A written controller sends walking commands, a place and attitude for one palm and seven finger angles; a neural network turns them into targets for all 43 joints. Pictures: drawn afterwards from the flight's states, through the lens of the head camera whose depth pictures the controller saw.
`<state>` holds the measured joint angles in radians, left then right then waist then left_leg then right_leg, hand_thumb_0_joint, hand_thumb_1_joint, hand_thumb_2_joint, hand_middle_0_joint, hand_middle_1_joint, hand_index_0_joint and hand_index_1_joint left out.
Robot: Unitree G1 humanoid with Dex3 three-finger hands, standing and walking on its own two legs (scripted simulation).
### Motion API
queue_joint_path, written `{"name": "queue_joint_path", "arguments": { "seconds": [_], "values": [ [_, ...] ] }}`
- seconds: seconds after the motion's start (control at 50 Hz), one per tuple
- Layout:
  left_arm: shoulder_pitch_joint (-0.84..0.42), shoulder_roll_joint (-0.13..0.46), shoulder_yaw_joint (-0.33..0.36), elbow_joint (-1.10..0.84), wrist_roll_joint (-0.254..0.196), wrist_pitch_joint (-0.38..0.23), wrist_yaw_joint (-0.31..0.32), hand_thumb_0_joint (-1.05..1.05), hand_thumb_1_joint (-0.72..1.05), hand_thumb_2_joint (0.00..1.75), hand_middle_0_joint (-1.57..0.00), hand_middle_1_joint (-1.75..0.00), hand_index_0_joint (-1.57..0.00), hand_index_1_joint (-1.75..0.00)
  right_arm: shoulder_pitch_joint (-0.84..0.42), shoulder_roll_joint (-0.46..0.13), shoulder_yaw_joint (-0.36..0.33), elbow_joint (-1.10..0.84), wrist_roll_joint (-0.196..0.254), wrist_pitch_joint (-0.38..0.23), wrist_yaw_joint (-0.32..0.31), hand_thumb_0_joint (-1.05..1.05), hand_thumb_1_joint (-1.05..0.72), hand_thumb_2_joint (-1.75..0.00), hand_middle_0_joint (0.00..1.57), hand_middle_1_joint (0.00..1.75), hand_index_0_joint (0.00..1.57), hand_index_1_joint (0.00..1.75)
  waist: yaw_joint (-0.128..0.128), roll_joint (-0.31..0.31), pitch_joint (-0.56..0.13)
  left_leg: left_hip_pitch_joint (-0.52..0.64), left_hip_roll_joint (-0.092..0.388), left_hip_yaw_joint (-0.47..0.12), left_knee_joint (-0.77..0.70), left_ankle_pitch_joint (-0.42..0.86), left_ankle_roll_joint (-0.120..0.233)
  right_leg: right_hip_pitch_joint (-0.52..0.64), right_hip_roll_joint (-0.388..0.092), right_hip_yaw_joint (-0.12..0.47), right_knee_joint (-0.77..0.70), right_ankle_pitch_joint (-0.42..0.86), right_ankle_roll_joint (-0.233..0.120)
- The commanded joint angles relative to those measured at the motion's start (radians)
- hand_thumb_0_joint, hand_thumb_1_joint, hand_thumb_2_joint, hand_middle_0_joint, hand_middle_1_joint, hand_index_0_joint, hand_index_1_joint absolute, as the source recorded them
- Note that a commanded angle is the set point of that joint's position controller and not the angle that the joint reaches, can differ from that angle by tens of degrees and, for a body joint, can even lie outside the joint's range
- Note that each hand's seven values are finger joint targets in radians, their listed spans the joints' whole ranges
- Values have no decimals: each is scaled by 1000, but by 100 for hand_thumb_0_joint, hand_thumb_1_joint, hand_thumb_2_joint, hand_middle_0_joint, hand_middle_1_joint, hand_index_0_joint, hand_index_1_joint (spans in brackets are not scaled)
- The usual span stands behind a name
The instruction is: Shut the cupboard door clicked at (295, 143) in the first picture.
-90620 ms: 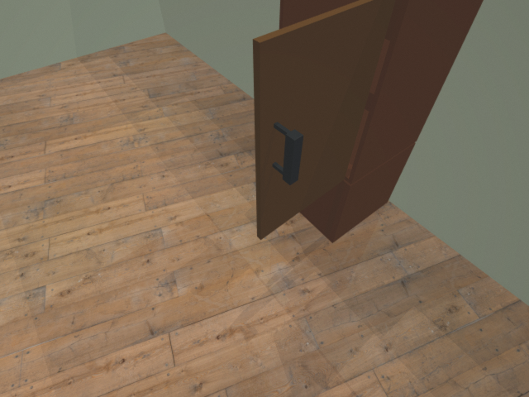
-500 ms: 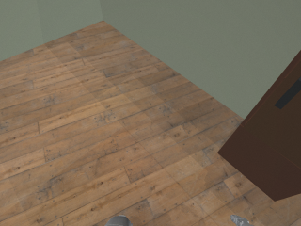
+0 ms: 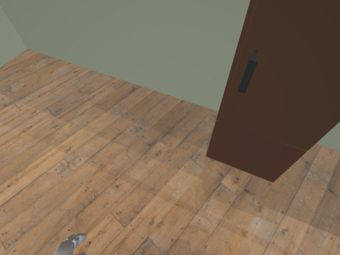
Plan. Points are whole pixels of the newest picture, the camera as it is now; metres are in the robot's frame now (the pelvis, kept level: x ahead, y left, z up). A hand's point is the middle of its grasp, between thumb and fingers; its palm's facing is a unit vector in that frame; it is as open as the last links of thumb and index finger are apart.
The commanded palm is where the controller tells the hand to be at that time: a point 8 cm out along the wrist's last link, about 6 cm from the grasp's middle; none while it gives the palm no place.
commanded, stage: turn to face it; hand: left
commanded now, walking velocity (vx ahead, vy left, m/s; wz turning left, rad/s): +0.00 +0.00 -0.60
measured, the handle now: (248, 71) +0.67 -0.24 +0.01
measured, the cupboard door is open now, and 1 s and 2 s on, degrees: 2 2 2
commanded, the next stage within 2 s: take the last steps up to it in 0.58 s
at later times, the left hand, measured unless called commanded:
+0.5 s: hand (102, 248) +0.15 +0.20 -0.17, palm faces -0.16 -0.97 -0.19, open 7.4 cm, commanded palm none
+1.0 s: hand (129, 233) +0.19 +0.13 -0.14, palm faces -0.34 -0.91 -0.23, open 7.4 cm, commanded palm none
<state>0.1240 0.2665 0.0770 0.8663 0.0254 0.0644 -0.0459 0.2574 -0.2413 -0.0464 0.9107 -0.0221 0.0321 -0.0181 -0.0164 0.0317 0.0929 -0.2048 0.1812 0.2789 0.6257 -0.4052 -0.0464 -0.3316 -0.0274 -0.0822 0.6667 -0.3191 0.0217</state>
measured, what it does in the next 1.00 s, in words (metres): steps on the spot, turning right: right foot, then left foot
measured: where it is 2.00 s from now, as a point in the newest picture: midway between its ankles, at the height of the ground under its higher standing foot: (210, 250)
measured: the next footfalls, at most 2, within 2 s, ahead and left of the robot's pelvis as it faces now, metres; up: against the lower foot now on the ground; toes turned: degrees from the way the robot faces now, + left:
right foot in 0.02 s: +0.04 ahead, -0.12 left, +0.00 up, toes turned -5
left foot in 0.46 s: +0.12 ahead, +0.11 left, +0.00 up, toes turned -9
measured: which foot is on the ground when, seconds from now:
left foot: down 0.00-0.02, up 0.04-0.44, down 0.46-0.90, up 0.92-1.00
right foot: up 0.00-0.00, down 0.02-0.46, up 0.48-0.88, down 0.90-1.00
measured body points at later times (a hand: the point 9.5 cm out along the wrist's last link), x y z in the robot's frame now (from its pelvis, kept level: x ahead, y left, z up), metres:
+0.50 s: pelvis +0.05 +0.02 +0.00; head +0.08 +0.03 +0.45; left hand +0.16 +0.25 -0.15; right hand +0.09 -0.25 -0.12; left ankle +0.08 +0.12 -0.73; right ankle -0.01 -0.11 -0.71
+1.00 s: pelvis +0.06 -0.03 +0.01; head +0.06 -0.05 +0.46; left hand +0.20 +0.17 -0.13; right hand -0.04 -0.28 -0.15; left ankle +0.08 +0.10 -0.67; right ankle -0.02 -0.10 -0.73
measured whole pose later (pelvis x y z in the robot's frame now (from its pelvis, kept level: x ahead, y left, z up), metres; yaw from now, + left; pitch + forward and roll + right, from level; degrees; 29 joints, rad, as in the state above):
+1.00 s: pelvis +0.06 -0.03 +0.01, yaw -22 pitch +0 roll +0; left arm 0.25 0.18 0.05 0.97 0.03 0.01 -0.02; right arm 0.31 -0.25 -0.06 1.04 -0.02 0.06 -0.02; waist -0.02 0.06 0.00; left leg -0.43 0.10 0.07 1.00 -0.48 -0.03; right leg -0.15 0.03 -0.07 0.48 -0.34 -0.06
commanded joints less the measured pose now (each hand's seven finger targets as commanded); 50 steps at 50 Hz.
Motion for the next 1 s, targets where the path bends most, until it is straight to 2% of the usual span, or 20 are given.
{"name": "queue_joint_path", "arguments": {
  "seconds": [0.0,0.02,0.06,0.1,0.14,0.32,0.4,0.42,0.44,0.48,0.56,0.66,0.76,0.82,0.84,0.86,0.88,0.9,0.92,0.98],
  "values": [
    [256,277,55,3,-7,-48,41,0,90,90,-20,-30,-20,-30,-98,-93,-22,-148,13,-13,-1,0,-90,-90,20,30,20,30,125,-346,-212,-394,-107,-121,513,-284,-37,400,-371,509,-273,852,-228],
    [234,267,50,-5,-13,-45,52,0,90,90,-20,-30,-20,-30,-83,-117,-18,-137,16,4,-10,0,-90,-90,20,30,20,30,105,-268,-198,-399,-73,-253,599,-242,-26,326,-385,478,-305,690,-268],
    [88,193,42,-44,-10,-39,65,0,90,90,-20,-30,-20,-30,-105,-111,-26,-120,10,5,-9,0,-90,-90,20,30,20,30,60,-273,-121,-448,-48,-286,613,-99,-29,244,-280,436,-336,461,-226],
    [25,149,19,-63,-12,-47,62,0,90,90,-20,-30,-20,-30,-69,-119,-24,-88,3,5,1,0,-90,-90,20,30,20,30,17,-230,-122,-385,-49,-281,566,0,-44,176,-208,309,-322,488,-194],
    [34,146,19,-61,-9,-55,59,0,90,90,-20,-30,-20,-30,-38,-104,-20,-77,3,7,3,0,-90,-90,20,30,20,30,6,-190,-149,-347,-73,-267,502,25,-52,183,-183,277,-302,549,-188],
    [80,156,32,-34,3,-51,59,0,90,90,-20,-30,-20,-30,-87,-80,-13,-99,13,-7,-5,0,-90,-90,20,30,20,30,29,-181,-141,-276,-123,-255,207,-10,-45,202,-192,378,-275,553,-224],
    [32,132,28,-34,-9,-40,60,0,90,90,-20,-30,-20,-30,32,-83,-12,-56,16,-24,-13,0,-90,-90,20,30,20,30,-27,-162,-144,27,-148,-247,-170,243,-23,39,-115,362,-173,428,-134],
    [56,85,17,-41,-17,-34,58,0,90,90,-20,-30,-20,-30,56,-143,-18,-50,9,-36,-16,0,-90,-90,20,30,20,30,-26,0,-164,133,-22,-365,-275,325,12,-56,-17,298,-73,241,-81],
    [106,31,8,-45,-24,-31,52,0,90,90,-20,-30,-20,-30,63,-229,-32,-59,-4,-39,-18,0,-90,-90,20,30,20,30,-12,266,-173,182,205,-587,-306,501,117,-180,95,166,125,-169,-26],
    [81,62,14,-44,-8,-24,49,0,90,90,-20,-30,-20,-30,32,-201,-18,-76,-14,-30,-24,0,-90,-90,20,30,20,30,-7,171,-111,3,249,-578,-339,479,213,-138,49,164,387,-278,-12],
    [96,54,18,-1,-5,-18,30,0,90,90,-20,-30,-20,-30,-28,-133,4,-77,-9,-41,-36,0,-90,-90,20,30,20,30,24,141,-116,61,125,-379,-289,645,182,-174,15,129,452,-143,13],
    [54,16,1,2,-7,-13,30,0,90,90,-20,-30,-20,-30,45,-134,-11,-25,-5,-36,-32,0,-90,-90,20,30,20,30,-13,126,-161,144,121,-310,-258,694,193,-125,11,72,272,-130,17],
    [15,14,-3,-2,-1,-13,11,0,90,90,-20,-30,-20,-30,65,-178,-36,7,-16,-27,-17,0,-90,-90,20,30,20,30,-38,143,-115,50,183,-367,-340,139,185,-38,16,25,87,-161,-10],
    [115,24,8,41,2,-18,-4,0,90,90,-20,-30,-20,-30,2,-200,-46,15,-14,-25,-14,0,-90,-90,20,30,20,30,23,107,-93,-91,154,-317,-300,-126,134,147,49,-21,-134,-30,-28],
    [177,46,16,65,4,-26,-2,0,90,90,-20,-30,-20,-30,-5,-180,-45,20,-10,-26,-12,0,-90,-90,20,30,20,30,52,31,-97,-176,102,-258,-202,-152,101,269,43,1,-245,-10,-43],
    [246,121,30,86,12,-37,9,0,90,90,-20,-30,-20,-30,-14,-117,-32,6,1,-28,-6,0,-90,-90,20,30,20,30,91,-184,-110,-364,-10,-149,7,-232,52,423,-103,212,-404,-188,-98],
    [292,191,41,99,9,-43,28,0,90,90,-20,-30,-20,-30,-121,-61,-13,-48,2,-30,-1,0,-90,-90,20,30,20,30,134,-397,-30,-529,-129,-106,292,-281,11,376,-296,540,-536,-249,-205],
    [287,177,31,89,-1,-48,39,0,90,90,-20,-30,-20,-30,-155,-98,-18,-61,-4,-27,1,0,-90,-90,20,30,20,30,121,-274,10,-548,-106,-221,434,-195,24,285,-328,530,-557,-236,-263],
    [215,139,29,77,1,-56,45,0,90,90,-20,-30,-20,-30,-124,-93,-25,-44,-3,-31,4,0,-90,-90,20,30,20,30,73,-226,27,-569,-86,-250,478,-108,26,282,-284,468,-545,-220,-270],
    [133,61,3,70,-2,-78,49,0,90,90,-20,-30,-20,-30,-65,-88,-27,6,-13,-33,13,0,-90,-90,20,30,20,30,9,-177,40,-472,-56,-237,489,17,9,192,-202,281,-503,-5,-251]
  ]
}}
